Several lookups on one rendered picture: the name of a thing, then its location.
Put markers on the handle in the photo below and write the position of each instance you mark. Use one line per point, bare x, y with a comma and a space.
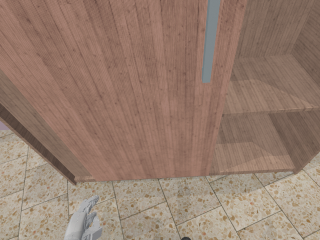
213, 7

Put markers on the left robot hand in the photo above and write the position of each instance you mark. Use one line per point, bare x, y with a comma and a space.
78, 226

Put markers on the wardrobe door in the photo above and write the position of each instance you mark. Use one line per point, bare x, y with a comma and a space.
14, 101
120, 81

